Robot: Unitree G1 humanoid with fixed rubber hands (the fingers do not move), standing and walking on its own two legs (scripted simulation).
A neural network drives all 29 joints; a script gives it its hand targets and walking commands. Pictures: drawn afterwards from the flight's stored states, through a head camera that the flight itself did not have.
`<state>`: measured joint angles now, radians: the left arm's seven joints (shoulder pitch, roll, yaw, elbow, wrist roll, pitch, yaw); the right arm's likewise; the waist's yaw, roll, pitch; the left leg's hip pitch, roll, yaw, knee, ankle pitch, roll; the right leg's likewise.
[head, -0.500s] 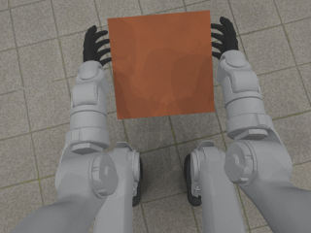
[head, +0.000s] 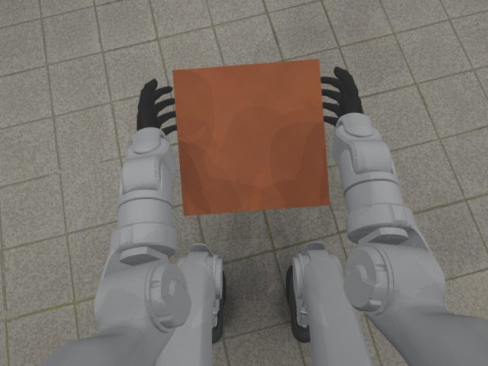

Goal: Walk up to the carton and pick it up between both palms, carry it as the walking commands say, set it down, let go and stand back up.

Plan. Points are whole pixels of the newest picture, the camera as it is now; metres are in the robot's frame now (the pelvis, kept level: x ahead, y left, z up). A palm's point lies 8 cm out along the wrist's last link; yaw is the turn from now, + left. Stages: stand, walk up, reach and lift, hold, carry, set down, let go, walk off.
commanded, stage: reach and lift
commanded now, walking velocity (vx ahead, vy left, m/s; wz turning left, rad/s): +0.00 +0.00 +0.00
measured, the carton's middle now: (250, 144) +0.48 +0.01 -0.14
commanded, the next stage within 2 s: none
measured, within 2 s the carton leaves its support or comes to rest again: neither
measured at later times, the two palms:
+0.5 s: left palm (132, 124) +0.45 +0.16 +0.03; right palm (369, 106) +0.46 -0.14 +0.02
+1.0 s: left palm (104, 114) +0.43 +0.16 +0.10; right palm (404, 88) +0.45 -0.14 +0.10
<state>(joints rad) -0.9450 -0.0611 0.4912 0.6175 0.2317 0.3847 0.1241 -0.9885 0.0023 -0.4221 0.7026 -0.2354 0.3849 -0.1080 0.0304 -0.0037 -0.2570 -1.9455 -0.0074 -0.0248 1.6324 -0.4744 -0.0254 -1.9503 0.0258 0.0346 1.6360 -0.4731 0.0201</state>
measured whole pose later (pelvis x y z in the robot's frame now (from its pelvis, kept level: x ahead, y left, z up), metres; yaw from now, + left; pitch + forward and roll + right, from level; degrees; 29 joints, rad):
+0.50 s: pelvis +0.02 +0.00 +0.07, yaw +0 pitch +41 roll +0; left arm -0.79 -0.11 0.49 0.57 0.26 0.38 0.10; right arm -0.84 0.06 -0.43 0.66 -0.26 0.38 -0.09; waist 0.03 -0.01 -0.30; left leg -1.67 0.00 -0.03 1.41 -0.45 -0.02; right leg -1.68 0.02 0.04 1.41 -0.44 0.01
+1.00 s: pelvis +0.03 +0.00 +0.13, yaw +0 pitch +33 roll +0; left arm -0.64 -0.17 0.48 0.50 0.31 0.40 0.05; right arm -0.69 0.12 -0.44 0.58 -0.31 0.39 -0.07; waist 0.03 -0.01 -0.26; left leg -1.34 0.00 -0.02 1.14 -0.38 -0.02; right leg -1.35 0.02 0.04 1.15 -0.38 0.01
